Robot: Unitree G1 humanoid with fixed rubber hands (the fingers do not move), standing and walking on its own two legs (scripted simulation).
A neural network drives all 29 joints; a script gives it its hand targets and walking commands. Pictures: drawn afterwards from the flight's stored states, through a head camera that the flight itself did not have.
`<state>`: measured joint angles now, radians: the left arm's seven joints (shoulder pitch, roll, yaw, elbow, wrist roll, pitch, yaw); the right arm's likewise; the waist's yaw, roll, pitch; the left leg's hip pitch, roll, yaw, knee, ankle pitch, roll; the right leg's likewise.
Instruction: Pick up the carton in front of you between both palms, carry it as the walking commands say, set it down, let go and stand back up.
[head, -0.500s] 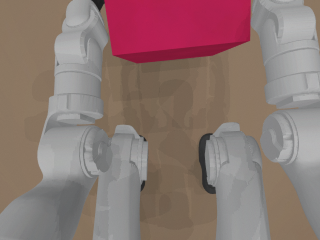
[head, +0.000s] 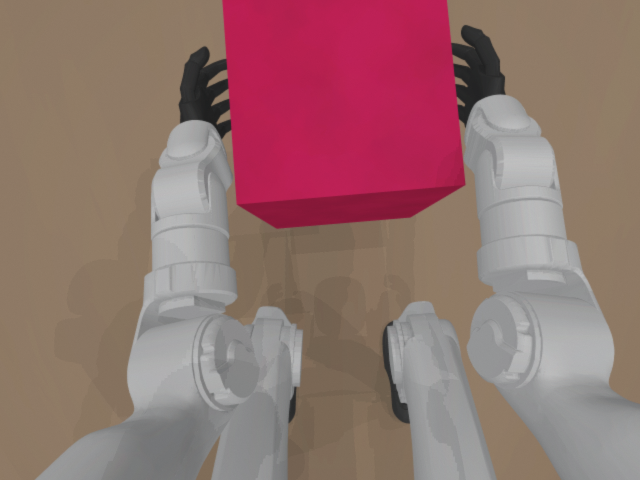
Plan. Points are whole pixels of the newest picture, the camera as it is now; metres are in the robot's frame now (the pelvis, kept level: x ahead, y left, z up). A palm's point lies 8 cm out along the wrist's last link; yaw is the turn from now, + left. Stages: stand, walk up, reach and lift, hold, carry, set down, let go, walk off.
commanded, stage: reach and lift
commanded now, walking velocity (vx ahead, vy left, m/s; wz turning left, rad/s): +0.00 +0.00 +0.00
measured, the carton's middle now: (339, 133) +0.53 -0.01 -0.13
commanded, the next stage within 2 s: none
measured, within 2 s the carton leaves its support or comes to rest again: neither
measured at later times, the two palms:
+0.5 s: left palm (110, 102) +0.46 +0.14 +0.11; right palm (581, 77) +0.46 -0.16 +0.10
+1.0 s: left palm out of the picture +0.41 +0.15 +0.25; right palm out of the picture +0.41 -0.15 +0.25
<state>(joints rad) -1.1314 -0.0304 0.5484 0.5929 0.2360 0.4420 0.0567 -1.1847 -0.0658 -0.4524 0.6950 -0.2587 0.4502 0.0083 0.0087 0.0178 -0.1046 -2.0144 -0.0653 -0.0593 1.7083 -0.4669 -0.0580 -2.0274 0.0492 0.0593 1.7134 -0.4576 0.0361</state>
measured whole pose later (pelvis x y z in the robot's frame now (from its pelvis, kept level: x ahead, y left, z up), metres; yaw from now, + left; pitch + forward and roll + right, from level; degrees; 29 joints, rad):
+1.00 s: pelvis +0.09 +0.00 +0.25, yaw -1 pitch +10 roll +0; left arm -0.35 -0.17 0.35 0.42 0.25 0.46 0.00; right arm -0.35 0.15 -0.32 0.43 -0.26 0.47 0.01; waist 0.00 0.00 -0.12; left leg -0.56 -0.02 -0.07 0.67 -0.29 -0.02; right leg -0.57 0.02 0.07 0.67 -0.28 0.02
